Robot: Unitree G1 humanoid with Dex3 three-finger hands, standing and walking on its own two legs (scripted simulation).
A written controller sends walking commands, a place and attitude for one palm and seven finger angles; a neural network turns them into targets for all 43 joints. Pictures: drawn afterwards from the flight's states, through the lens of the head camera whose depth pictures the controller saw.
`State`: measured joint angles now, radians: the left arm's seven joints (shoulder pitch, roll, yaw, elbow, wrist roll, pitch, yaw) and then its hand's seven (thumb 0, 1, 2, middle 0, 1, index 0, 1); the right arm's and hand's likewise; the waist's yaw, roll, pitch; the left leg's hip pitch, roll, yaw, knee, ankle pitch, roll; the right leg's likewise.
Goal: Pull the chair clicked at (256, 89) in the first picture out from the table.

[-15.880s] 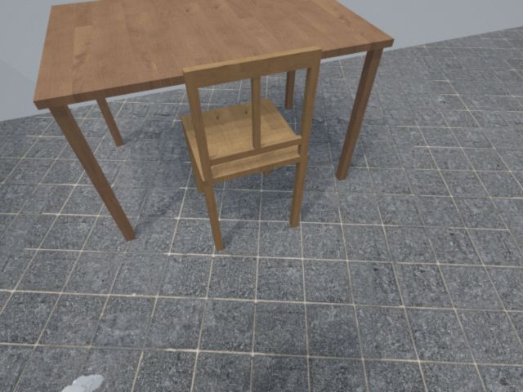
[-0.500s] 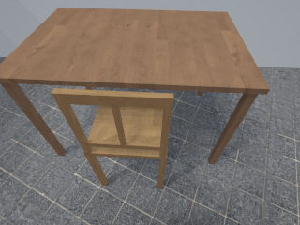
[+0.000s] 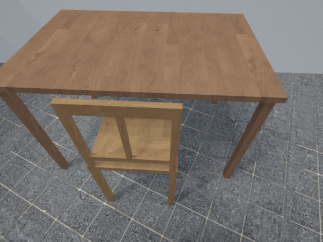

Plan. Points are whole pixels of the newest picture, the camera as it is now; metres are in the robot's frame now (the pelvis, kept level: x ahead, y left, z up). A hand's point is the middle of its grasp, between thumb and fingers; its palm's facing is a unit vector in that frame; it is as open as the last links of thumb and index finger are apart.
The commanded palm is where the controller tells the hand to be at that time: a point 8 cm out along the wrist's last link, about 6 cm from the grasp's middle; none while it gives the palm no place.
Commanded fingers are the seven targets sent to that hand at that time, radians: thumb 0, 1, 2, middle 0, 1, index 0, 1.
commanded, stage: look again from close up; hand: left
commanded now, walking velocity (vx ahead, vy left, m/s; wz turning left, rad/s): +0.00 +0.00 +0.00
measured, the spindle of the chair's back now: (125, 138) +0.47 +0.16 -0.10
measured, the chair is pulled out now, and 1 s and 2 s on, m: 0.00 0.00 0.00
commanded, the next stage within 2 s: raise the hand toward the chair's back in 0.32 s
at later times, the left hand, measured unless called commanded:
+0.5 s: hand out of the picture +0.03 +0.17 -0.15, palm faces +0.12 -0.96 -0.24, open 7.3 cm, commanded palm +0.10 +0.20 -0.07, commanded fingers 0.00 0.78 0.85 -0.19 -0.28 -0.19 -0.28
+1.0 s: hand (102, 241) +0.14 +0.16 -0.08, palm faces +0.07 -0.99 -0.07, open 10.6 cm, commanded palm +0.13 +0.21 -0.06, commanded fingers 0.00 0.20 0.60 -0.13 -0.19 -0.13 -0.19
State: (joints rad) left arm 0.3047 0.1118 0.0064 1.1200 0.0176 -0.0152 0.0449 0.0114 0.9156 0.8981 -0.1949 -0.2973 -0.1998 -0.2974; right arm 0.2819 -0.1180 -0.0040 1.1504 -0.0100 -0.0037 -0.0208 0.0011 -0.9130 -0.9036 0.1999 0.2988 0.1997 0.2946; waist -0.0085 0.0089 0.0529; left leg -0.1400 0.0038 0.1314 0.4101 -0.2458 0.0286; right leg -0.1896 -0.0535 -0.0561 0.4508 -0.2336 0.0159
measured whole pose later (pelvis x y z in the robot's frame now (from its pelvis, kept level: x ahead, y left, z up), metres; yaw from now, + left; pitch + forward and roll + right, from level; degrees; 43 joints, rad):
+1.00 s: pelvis -0.03 -0.05 -0.13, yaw +4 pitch +16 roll -1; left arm 0.50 0.23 0.16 -0.06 -0.28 -0.46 -0.33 0.02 0.42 0.69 -0.15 -0.22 -0.15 -0.22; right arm 0.11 -0.24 -0.03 0.50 0.01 -0.28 -0.02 0.01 -0.91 -0.90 0.20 0.30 0.20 0.29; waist 0.06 0.00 -0.12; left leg -1.00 0.05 -0.03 1.32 -0.60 -0.04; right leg -0.99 -0.05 -0.15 1.31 -0.59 -0.07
